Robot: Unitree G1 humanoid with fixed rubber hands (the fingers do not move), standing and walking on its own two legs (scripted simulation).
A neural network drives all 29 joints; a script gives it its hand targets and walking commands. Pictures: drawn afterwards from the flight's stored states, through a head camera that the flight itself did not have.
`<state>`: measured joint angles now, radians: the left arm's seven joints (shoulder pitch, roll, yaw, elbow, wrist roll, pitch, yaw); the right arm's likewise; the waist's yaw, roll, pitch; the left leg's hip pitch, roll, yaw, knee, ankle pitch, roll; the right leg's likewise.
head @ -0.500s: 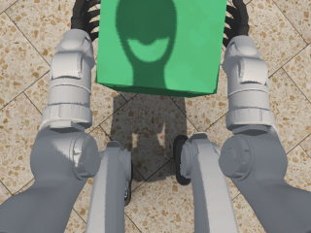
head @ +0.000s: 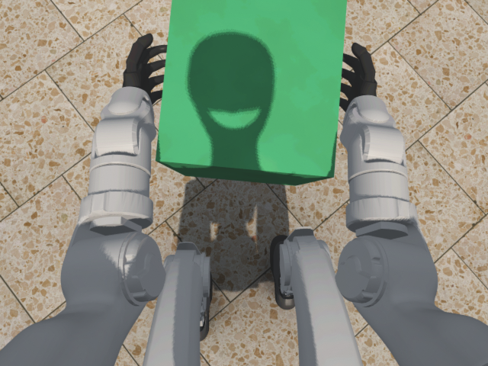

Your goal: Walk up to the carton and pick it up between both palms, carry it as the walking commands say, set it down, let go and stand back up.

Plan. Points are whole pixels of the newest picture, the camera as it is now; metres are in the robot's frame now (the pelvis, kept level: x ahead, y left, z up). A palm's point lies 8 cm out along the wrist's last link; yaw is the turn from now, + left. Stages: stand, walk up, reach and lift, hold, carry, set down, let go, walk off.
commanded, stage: reach and lift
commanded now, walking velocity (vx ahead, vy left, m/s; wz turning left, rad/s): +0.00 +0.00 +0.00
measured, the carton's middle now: (249, 92) +0.54 -0.04 -0.13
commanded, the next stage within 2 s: none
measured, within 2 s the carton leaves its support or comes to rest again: neither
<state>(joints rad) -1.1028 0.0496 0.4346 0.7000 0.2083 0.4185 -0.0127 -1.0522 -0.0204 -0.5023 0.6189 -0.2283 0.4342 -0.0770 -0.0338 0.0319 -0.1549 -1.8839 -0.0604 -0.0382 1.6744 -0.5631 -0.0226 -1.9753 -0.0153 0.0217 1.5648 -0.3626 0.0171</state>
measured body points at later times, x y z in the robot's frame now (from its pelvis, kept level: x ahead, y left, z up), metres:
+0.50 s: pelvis +0.01 +0.00 +0.06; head +0.24 -0.01 +0.45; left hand +0.50 +0.13 +0.01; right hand +0.48 -0.19 +0.00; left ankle +0.07 +0.12 -0.49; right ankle +0.14 -0.13 -0.49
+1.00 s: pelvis +0.04 +0.00 +0.12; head +0.21 -0.02 +0.54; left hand +0.48 +0.13 +0.08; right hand +0.45 -0.19 +0.08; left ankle +0.07 +0.12 -0.49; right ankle +0.13 -0.13 -0.49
